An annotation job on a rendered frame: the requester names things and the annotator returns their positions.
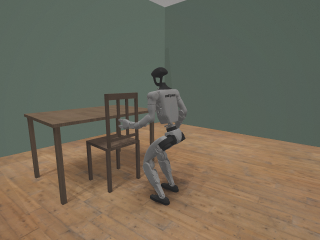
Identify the robot left hand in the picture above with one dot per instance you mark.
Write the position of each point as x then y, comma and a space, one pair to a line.
124, 123

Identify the table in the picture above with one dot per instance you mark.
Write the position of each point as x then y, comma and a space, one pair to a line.
61, 118

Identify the robot left upper arm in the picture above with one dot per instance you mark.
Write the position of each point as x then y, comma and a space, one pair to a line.
152, 97

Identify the left robot thigh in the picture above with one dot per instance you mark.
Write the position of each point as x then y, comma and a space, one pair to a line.
162, 143

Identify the chair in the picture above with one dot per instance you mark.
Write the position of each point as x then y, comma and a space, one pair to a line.
112, 142

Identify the robot right forearm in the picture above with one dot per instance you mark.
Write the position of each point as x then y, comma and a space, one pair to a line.
180, 120

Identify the robot left forearm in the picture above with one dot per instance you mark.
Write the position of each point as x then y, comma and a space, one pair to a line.
142, 123

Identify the right robot foot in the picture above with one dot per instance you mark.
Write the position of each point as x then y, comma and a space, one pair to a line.
173, 188

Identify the robot right upper arm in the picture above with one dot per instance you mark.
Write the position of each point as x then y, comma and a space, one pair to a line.
183, 110

